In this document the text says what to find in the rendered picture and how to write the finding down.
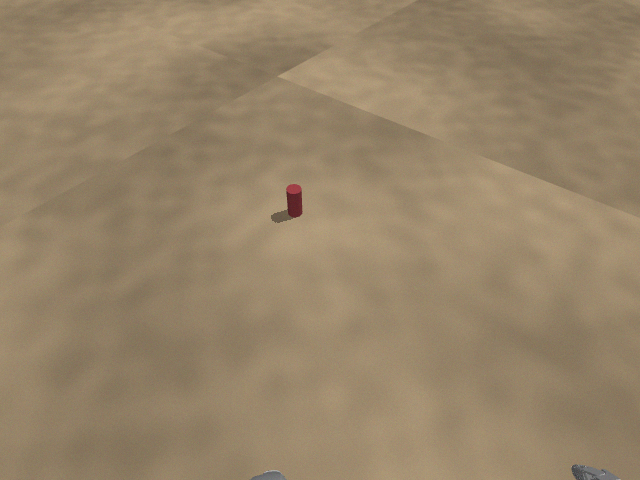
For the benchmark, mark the can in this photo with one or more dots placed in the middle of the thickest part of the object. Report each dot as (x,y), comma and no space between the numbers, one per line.
(294,200)

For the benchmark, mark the right robot hand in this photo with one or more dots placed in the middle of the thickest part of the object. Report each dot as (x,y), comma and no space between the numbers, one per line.
(582,472)

